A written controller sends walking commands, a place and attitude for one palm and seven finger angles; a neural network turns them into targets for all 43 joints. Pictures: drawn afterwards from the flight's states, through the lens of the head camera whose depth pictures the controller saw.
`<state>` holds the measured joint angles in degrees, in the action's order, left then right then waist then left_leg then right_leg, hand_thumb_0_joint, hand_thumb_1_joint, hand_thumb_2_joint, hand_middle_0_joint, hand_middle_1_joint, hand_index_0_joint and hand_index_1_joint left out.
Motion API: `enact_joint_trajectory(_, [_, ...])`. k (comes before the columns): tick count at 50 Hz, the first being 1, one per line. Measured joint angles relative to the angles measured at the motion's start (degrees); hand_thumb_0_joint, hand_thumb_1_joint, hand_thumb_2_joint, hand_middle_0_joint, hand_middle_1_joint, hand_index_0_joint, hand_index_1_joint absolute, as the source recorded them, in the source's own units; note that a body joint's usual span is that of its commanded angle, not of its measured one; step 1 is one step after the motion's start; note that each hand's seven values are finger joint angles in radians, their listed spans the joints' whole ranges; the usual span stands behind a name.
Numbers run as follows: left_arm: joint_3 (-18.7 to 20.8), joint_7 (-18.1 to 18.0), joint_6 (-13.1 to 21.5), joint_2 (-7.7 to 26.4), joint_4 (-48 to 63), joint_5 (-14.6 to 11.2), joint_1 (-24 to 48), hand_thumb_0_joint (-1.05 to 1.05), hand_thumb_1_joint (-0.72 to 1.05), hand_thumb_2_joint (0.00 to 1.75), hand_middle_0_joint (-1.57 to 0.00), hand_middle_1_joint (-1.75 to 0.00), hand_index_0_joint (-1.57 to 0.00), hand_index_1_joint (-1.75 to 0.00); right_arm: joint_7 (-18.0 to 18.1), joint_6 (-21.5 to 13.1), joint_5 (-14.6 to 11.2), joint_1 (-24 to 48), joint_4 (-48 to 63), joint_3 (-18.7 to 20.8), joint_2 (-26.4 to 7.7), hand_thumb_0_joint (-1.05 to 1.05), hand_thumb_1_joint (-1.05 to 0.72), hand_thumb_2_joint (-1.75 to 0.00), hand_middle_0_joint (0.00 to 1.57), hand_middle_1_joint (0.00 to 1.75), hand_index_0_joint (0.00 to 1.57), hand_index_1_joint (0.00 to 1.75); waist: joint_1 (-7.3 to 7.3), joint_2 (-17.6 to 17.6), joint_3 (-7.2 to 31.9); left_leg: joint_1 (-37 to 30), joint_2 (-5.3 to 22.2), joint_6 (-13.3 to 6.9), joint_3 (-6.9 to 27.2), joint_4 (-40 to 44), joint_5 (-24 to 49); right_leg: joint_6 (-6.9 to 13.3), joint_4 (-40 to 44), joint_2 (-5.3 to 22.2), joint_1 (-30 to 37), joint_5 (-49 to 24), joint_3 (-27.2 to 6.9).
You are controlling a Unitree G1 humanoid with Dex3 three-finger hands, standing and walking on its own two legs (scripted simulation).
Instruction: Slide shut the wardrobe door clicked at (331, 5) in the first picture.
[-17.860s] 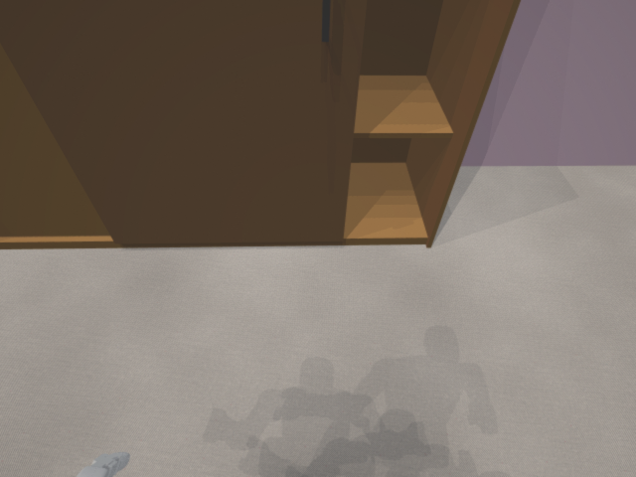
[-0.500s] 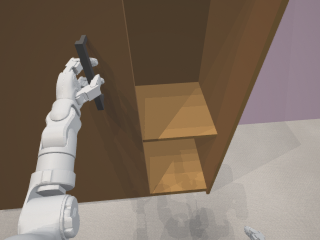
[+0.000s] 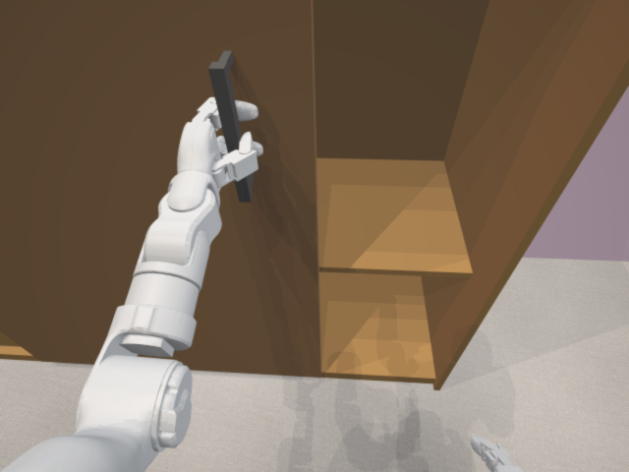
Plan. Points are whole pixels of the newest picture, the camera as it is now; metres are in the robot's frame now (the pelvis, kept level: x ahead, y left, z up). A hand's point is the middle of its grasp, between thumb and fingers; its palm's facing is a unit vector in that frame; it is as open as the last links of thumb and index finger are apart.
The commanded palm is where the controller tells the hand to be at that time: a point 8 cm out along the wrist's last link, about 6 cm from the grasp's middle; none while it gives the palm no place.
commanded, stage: tug the door sideways, standing still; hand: left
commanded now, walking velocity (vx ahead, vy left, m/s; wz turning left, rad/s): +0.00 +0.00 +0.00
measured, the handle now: (237, 133) +0.49 +0.14 +0.19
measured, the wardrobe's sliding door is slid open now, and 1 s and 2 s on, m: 0.36 0.36 0.28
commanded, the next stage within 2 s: step sideways, sliding the door along in 0.50 s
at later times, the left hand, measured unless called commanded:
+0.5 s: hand (252, 158) +0.44 +0.11 +0.19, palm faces +0.09 -0.99 -0.05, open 5.7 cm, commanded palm +0.41 +0.10 +0.19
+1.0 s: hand (254, 158) +0.44 +0.11 +0.19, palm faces +0.20 -0.97 -0.16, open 6.0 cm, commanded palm +0.42 +0.11 +0.19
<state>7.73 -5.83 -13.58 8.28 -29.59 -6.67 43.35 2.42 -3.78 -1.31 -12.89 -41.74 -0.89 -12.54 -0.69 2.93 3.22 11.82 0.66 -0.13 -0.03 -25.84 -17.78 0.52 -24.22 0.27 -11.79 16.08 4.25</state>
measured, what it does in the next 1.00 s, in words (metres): shifts its weight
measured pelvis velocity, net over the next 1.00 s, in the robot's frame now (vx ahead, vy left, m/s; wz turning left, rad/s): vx -0.02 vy -0.05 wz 0.02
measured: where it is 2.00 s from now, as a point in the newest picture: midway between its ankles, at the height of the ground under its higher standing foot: outside the picture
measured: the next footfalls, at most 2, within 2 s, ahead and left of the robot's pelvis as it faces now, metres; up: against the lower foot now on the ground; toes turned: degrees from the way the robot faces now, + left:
right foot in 1.36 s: +0.16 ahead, -0.28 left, +0.00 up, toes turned +4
left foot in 1.52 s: +0.09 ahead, -0.02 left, +0.00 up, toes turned +18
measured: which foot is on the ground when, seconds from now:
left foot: down 0.00-1.00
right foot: down 0.00-1.00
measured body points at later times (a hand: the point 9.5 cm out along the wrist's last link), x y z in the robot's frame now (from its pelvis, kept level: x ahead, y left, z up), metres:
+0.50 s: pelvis -0.03 +0.01 +0.00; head +0.00 -0.01 +0.45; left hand +0.43 +0.16 +0.20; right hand +0.06 -0.23 -0.13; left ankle -0.05 +0.12 -0.74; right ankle -0.04 -0.11 -0.74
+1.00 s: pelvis -0.02 -0.05 -0.01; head +0.04 -0.08 +0.43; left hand +0.43 +0.16 +0.20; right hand +0.09 -0.28 -0.16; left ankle -0.05 +0.10 -0.72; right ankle -0.03 -0.11 -0.74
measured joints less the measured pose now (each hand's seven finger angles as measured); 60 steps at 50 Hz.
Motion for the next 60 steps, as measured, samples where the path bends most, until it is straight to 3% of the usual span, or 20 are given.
enact_joint_trajectory(11, [-2.82,-2.29,4.19,0.13,-7.51,-0.33,4.89,0.00,0.82,0.84,-0.31,-1.39,-0.25,-1.40,-1.07,-2.14,0.17,-2.76,-2.48,-0.18,0.39,0.01,-0.90,-0.90,0.20,0.30,0.20,0.30,0.20,-0.03,-0.83,2.22,-0.75,-0.33,0.63,-1.75,0.48,-0.37,-1.50,0.73,-1.79,-0.32,0.30])
enact_joint_trajectory(31, [-3.85,-2.45,9.78,1.64,-15.96,-1.48,9.05,0.00,0.82,0.84,-0.32,-1.39,-0.23,-1.40,-1.90,-7.04,0.13,-4.95,-5.15,0.34,-0.74,0.01,-0.90,-0.90,0.20,0.30,0.20,0.30,0.89,0.01,-0.82,4.75,-1.00,-0.44,0.59,-2.89,1.17,-0.52,-2.67,0.99,-4.33,-0.96,0.12])
enact_joint_trajectory(34, [-1.71,1.02,12.51,4.95,-14.84,1.85,7.68,0.01,0.77,0.83,-0.34,-1.39,-0.26,-1.40,-0.71,-5.44,0.25,-2.85,-3.64,-0.26,-1.07,0.01,-0.90,-0.90,0.20,0.30,0.20,0.30,1.57,0.24,-2.44,4.33,-0.32,-0.57,-0.77,-3.41,0.79,-0.56,-3.27,0.33,-4.60,-1.09,-1.23])
enact_joint_trajectory(37, [-1.96,1.83,14.41,7.88,-13.39,2.65,7.19,0.01,0.74,0.83,-0.38,-1.39,-0.29,-1.40,0.58,-3.98,0.03,-1.46,-1.46,0.28,-0.89,0.01,-0.90,-0.90,0.20,0.30,0.20,0.30,2.02,-0.14,-4.47,4.33,0.05,-0.48,-1.72,-4.58,0.24,-0.36,-5.34,0.02,-5.39,-0.49,-2.18])
enact_joint_trajectory(44, [-1.34,0.82,15.32,10.58,-10.35,1.65,6.91,0.00,0.74,0.85,-0.43,-1.40,-0.27,-1.40,1.58,-0.79,-0.56,-0.40,1.17,0.67,0.01,0.01,-0.90,-0.90,0.20,0.30,0.20,0.30,0.84,-1.67,-8.81,3.08,0.76,0.78,-2.65,-8.75,-2.65,0.89,-14.64,-1.00,-7.56,6.90,-3.23])
enact_joint_trajectory(47, [-0.37,-0.29,14.84,10.24,-8.92,1.41,6.42,0.00,0.75,0.85,-0.44,-1.40,-0.24,-1.40,1.24,0.55,-0.82,-0.47,1.10,0.27,-0.08,0.01,-0.90,-0.90,0.20,0.30,0.20,0.30,0.66,0.21,-10.95,1.90,2.26,2.16,-0.60,-10.28,-3.74,2.78,-12.61,-2.53,-4.70,2.75,-1.37])
enact_joint_trajectory(49, [-0.22,-0.92,14.40,9.27,-8.41,1.29,6.47,0.00,0.76,0.86,-0.45,-1.40,-0.22,-1.40,1.03,1.58,-1.25,-0.37,0.37,0.27,-0.22,0.01,-0.90,-0.90,0.20,0.30,0.20,0.30,0.90,1.91,-11.86,3.50,3.85,1.33,0.34,-14.14,-1.45,4.28,-9.75,-3.76,-2.10,2.74,1.00])
enact_joint_trajectory(52, [-0.55,-1.00,13.95,7.67,-7.24,1.36,7.47,0.01,0.79,0.86,-0.45,-1.40,-0.20,-1.40,1.13,2.31,-1.71,0.77,-1.37,0.22,0.50,0.01,-0.90,-0.90,0.20,0.30,0.20,0.30,-0.29,-0.48,-13.40,7.64,2.10,-0.20,0.12,-25.62,-6.11,5.57,-7.42,-2.90,0.15,2.80,2.45])
enact_joint_trajectory(53, [-0.95,-1.23,14.11,7.23,-6.52,1.28,7.61,0.01,0.80,0.87,-0.45,-1.40,-0.19,-1.40,1.20,2.18,-1.70,1.14,-1.53,0.21,0.68,0.01,-0.90,-0.90,0.20,0.30,0.20,0.30,-0.97,-1.70,-13.91,8.08,1.40,-0.64,-0.49,-26.05,-7.22,5.79,-6.65,-2.44,0.67,2.57,2.49])
enact_joint_trajectory(55, [-2.03,-1.99,14.38,6.67,-4.16,1.50,7.45,0.01,0.80,0.87,-0.45,-1.40,-0.18,-1.40,1.30,1.65,-1.48,1.72,-0.87,0.12,0.65,0.01,-0.90,-0.90,0.20,0.30,0.20,0.30,-1.89,-3.63,-14.70,7.14,0.83,-0.90,-2.37,-18.97,-3.02,6.02,-6.01,-1.67,0.95,2.42,2.89])
enact_joint_trajectory(57, [-2.85,-2.69,14.64,6.50,-1.13,0.90,6.95,0.01,0.80,0.87,-0.44,-1.40,-0.18,-1.40,0.94,0.94,-1.29,2.39,0.76,0.40,-0.31,0.01,-0.90,-0.90,0.20,0.30,0.20,0.30,-2.49,-3.65,-15.01,3.87,1.82,-0.91,-3.72,-8.07,8.05,5.00,-11.47,-1.84,-2.00,3.21,3.43])
enact_joint_trajectory(60, [-3.20,-2.82,15.40,6.63,2.02,-0.37,7.49,0.02,0.80,0.87,-0.44,-1.40,-0.17,-1.40,-0.73,1.20,-1.71,5.15,2.42,2.27,-0.80,0.01,-0.90,-0.90,0.20,0.30,0.20,0.30,-3.17,-3.40,-17.58,2.14,2.61,2.54,-2.64,-7.14,0.95,2.26,-30.34,-2.45,-9.74,9.23,-2.08])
